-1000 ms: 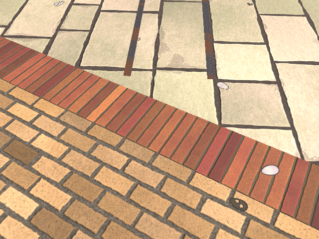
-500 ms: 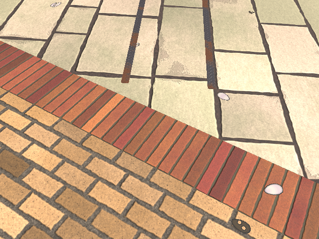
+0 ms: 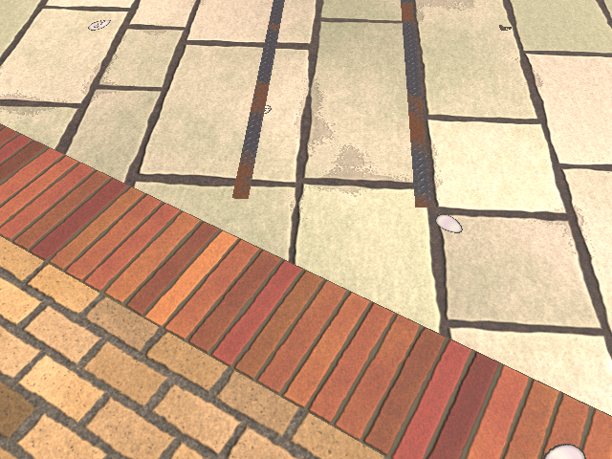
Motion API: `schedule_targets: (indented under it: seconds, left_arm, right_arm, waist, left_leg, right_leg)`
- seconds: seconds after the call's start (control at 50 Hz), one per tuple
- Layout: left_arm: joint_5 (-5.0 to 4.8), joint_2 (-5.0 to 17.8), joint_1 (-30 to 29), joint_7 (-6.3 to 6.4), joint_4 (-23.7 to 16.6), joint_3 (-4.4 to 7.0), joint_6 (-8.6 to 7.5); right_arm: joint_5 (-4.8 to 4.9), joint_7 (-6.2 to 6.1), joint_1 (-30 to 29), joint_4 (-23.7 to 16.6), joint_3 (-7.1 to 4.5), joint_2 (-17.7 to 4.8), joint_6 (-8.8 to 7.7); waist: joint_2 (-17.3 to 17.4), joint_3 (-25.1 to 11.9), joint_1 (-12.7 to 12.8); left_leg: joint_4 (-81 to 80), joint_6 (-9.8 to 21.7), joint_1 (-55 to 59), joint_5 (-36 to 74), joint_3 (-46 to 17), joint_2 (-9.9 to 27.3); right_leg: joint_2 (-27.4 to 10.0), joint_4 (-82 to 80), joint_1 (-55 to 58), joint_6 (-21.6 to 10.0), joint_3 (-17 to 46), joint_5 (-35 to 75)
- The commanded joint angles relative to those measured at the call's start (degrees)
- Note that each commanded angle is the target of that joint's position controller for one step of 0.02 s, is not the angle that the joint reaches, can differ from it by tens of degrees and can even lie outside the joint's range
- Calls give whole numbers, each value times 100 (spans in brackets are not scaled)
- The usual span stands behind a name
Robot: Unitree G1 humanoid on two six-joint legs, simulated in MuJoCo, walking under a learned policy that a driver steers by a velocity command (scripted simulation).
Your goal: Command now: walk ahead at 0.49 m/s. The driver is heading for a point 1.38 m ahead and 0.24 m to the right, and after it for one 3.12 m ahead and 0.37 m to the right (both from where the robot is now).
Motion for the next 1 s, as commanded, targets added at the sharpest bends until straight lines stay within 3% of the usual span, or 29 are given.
schedule_targets:
  seconds: [0.02, 0.08, 0.14, 0.26, 0.32, 0.34, 0.36, 0.38, 0.4, 0.42, 0.44, 0.46, 0.5, 0.52, 0.56, 0.62, 0.76, 0.86, 0.9, 0.92, 0.94, 0.96, 0.98, 1.0]
  left_arm:
    - [-11, 392, 475, 37, -52, 9, -180]
    - [-27, 474, 806, 39, -18, -2, -170]
    - [-43, 408, 1119, 41, 25, -45, -161]
    - [27, 481, 1642, 116, 198, -68, -135]
    - [63, 611, 1439, 168, 199, -43, -113]
    - [66, 677, 1360, 176, 197, -27, -102]
    - [31, 709, 1249, 167, 181, -22, -75]
    - [-28, 616, 1179, 153, 62, -61, -85]
    - [-272, 22, 1728, 78, -111, -184, -78]
    - [-139, 516, 1600, 92, -32, -26, -55]
    - [-68, 539, 1130, 87, -201, 16, -46]
    - [-28, 449, 805, 61, -286, -4, -74]
    - [86, 293, 751, 6, -300, 6, 41]
    - [111, 193, 842, -38, -264, 0, 121]
    - [121, 150, 691, -89, -338, 8, 224]
    - [116, 231, -65, -112, -631, 23, 297]
    - [36, 133, -1508, -125, -1169, -77, 257]
    - [28, 294, -2040, -121, -1474, -48, 188]
    - [11, 381, -1512, -80, -1351, 4, 122]
    - [10, 484, -789, -39, -1118, 70, 85]
    - [75, 632, 243, 9, -784, 149, 21]
    - [238, 1146, 1182, 69, -636, 288, -19]
    - [165, 1438, 1191, 10, -627, 356, 45]
    - [-28, 1188, 761, -23, -634, 318, 118]
  right_arm:
    - [-45, 59, 546, -99, -68, -216, 132]
    - [-36, 103, -346, -413, -80, -282, 172]
    - [23, 125, -1076, -654, -46, -207, 157]
    - [65, 121, -1939, -979, -21, -215, 103]
    - [55, 75, -1616, -967, -88, -349, 35]
    - [50, 34, -1090, -806, -144, -442, 2]
    - [24, -16, -158, -494, -221, -551, -49]
    - [-104, -80, 833, -245, -339, -878, -102]
    - [-226, -93, 1464, -189, -505, -1516, -90]
    - [0, -9, 1176, -185, -483, -1325, -2]
    - [88, 14, 515, -254, -400, -1076, 17]
    - [94, 41, 109, -326, -309, -715, -23]
    - [101, 1, -53, -233, -190, -345, -99]
    - [96, -17, 74, -158, -166, -302, -140]
    - [110, -36, 407, -25, -187, -443, -219]
    - [123, -41, 738, 58, -189, -559, -231]
    - [107, -88, 1484, 226, -107, -521, -206]
    - [32, -170, 1613, 306, -121, -633, -134]
    - [1, -191, 1392, 273, -158, -763, -111]
    - [3, -188, 1334, 278, -172, -809, -78]
    - [46, -177, 1206, 217, -164, -789, -46]
    - [223, -135, 1398, 10, -78, -466, -43]
    - [297, -96, 2018, 58, -77, -268, -32]
    - [166, -113, 1478, 27, -208, -691, -9]
  waist:
    - [-254, 134, -211]
    - [-288, 295, -39]
    - [-346, 314, 163]
    - [-502, 307, 438]
    - [-573, 159, 152]
    - [-621, -107, -73]
    - [-491, -554, -469]
    - [-303, -1145, -835]
    - [949, -2029, -701]
    - [438, -2025, -634]
    - [268, -1049, -327]
    - [27, -510, -217]
    - [134, -109, 121]
    - [184, -133, 196]
    - [158, -94, 250]
    - [170, 140, 166]
    - [267, 248, -205]
    - [255, 407, -224]
    - [370, 83, 62]
    - [367, -310, 353]
    - [174, -892, 771]
    - [-572, -1738, 941]
    - [-1357, -2321, 643]
    - [-606, -1711, 535]
  left_leg:
    - [-405, -129, -478, 272, -44, 349]
    - [-1205, -288, -1136, 902, 172, 463]
    - [-2263, -379, -1201, 1458, 376, 369]
    - [-3399, -224, -1140, 1478, 603, 63]
    - [-3780, 53, -450, 833, 671, -202]
    - [-3922, 165, 192, 668, 722, -390]
    - [-4331, 295, 1275, 940, 793, -526]
    - [-4360, 539, 2804, 829, 36, 197]
    - [-4656, 1325, 4547, 397, -2708, 2030]
    - [-5240, 1447, 4252, 407, -3708, 2163]
    - [-5379, 1250, 3390, 120, -2790, 1941]
    - [-5656, 1075, 2593, 375, -2162, 1691]
    - [-5964, 683, 1681, 849, -1275, 1160]
    - [-6025, 634, 1556, 1078, -1042, 1051]
    - [-6119, 673, 1539, 1601, -781, 961]
    - [-6300, 656, 1691, 1894, -529, 864]
    - [-6205, 512, 2429, 2937, -131, 776]
    - [-5817, 557, 3254, 3660, -138, 1073]
    - [-5136, 416, 3365, 5003, 8, 1052]
    - [-4328, 336, 3350, 5473, 87, 969]
    - [-3122, 222, 2764, 4985, 288, 748]
    - [-1103, 21, 1119, 2744, 582, 253]
    - [575, -100, -535, -1564, 318, -760]
    - [960, -9, -1077, -1072, -279, -378]
  right_leg:
    - [-1713, -1651, -44, -634, 1698, 730]
    - [-1599, -1828, 281, -558, 1412, 994]
    - [-1464, -1748, 612, -389, 1111, 1685]
    - [-1672, -1345, 1674, -394, 984, 2750]
    - [-1818, -703, 1959, -323, 885, 4235]
    - [-1787, -129, 1961, -251, 828, 4922]
    - [-1609, 871, 1722, -138, 652, 4944]
    - [-1420, 2222, 647, -31, 550, 3543]
    - [-468, 4564, -1398, 290, 138, -28]
    - [-266, 5288, -2005, 216, 894, -1753]
    - [-610, 5313, -2344, 183, 1025, -1325]
    - [-816, 4993, -2281, 192, 1015, -939]
    - [-1078, 4380, -1814, 269, 969, -613]
    - [-1095, 4243, -1651, 321, 925, -539]
    - [-1121, 4076, -1796, 405, 802, -363]
    - [-1254, 3516, -2442, 528, 660, 241]
    - [-1041, 1700, -2571, 544, 279, 1209]
    - [-834, 932, -2496, 240, 211, 544]
    - [-556, 656, -1618, 44, 112, 148]
    - [-371, 470, -828, -76, 65, 112]
    - [-494, 234, 546, -248, 216, 481]
    - [-1963, 205, 2360, -681, 1967, 158]
    - [-3126, -464, 3317, -1340, 4429, 74]
    - [-2783, -678, 2769, -1137, 4154, -593]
